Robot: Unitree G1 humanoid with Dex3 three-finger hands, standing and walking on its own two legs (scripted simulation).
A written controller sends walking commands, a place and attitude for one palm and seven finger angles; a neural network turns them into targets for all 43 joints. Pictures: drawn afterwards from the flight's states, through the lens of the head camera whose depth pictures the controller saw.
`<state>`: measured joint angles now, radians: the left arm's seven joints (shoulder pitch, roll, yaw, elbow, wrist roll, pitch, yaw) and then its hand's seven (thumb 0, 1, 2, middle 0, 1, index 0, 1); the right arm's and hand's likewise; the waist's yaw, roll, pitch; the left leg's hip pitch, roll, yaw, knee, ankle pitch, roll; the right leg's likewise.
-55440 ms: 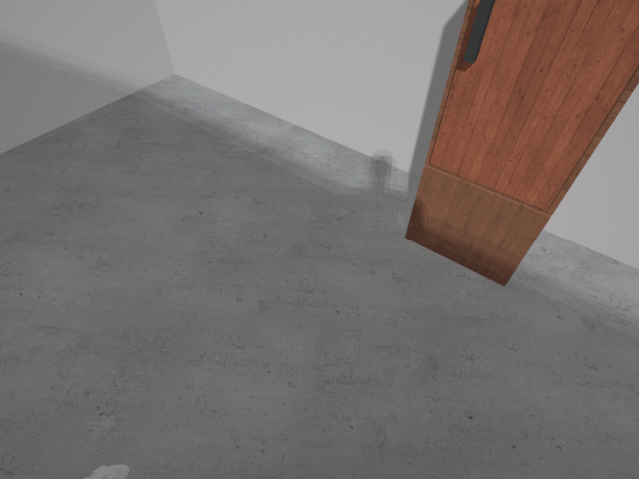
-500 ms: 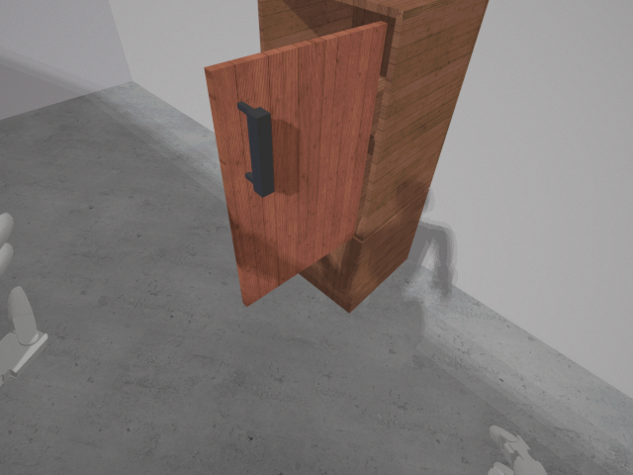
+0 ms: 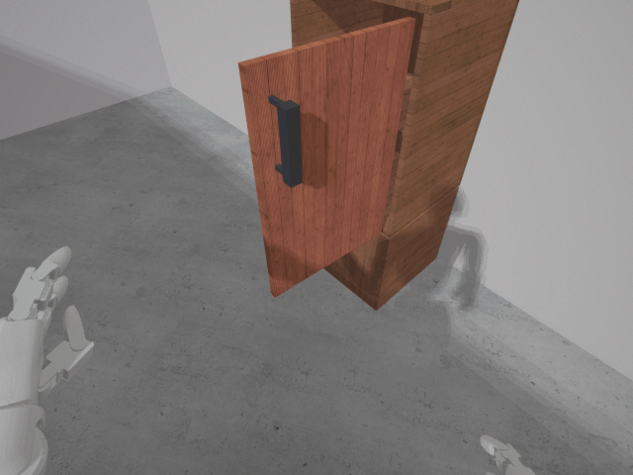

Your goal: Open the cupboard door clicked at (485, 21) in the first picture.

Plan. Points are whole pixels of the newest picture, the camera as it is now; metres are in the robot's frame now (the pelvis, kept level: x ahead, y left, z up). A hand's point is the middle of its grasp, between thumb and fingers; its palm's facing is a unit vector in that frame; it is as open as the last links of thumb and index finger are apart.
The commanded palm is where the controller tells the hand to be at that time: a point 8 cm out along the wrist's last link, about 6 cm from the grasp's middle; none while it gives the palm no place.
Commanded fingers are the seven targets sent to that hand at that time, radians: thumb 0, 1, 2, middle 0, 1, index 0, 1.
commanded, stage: let the arm hang, fingers relaxed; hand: left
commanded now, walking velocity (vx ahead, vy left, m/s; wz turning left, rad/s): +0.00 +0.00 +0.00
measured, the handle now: (283, 141) +0.63 +0.10 +0.12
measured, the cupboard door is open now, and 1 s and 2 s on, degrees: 85 85 85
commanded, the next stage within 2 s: look to check the result in 1.04 s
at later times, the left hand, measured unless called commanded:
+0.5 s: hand out of the picture -0.01 +0.16 -0.16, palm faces +0.04 -0.97 -0.22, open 7.2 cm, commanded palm none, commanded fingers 0.00 0.90 0.90 -0.20 -0.30 -0.20 -0.30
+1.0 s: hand out of the picture +0.00 +0.13 -0.16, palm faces +0.05 -0.98 -0.16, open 7.3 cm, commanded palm none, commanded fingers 0.00 0.90 0.90 -0.20 -0.30 -0.20 -0.30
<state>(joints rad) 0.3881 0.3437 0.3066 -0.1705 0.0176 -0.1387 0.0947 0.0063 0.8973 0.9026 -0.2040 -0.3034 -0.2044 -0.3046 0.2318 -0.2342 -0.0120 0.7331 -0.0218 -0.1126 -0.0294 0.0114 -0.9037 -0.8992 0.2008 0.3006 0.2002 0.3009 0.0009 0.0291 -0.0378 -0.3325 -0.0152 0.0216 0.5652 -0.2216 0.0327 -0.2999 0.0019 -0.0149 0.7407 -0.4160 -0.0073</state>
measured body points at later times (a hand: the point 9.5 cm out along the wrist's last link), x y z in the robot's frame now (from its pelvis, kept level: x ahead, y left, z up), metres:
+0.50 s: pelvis +0.01 -0.02 +0.01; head +0.03 -0.03 +0.46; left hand -0.01 +0.21 -0.14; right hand -0.02 -0.25 -0.15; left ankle +0.05 +0.10 -0.73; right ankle -0.01 -0.12 -0.73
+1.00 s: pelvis +0.02 -0.02 +0.01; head +0.02 -0.03 +0.46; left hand +0.00 +0.18 -0.15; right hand +0.01 -0.23 -0.16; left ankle +0.05 +0.10 -0.73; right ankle -0.01 -0.12 -0.73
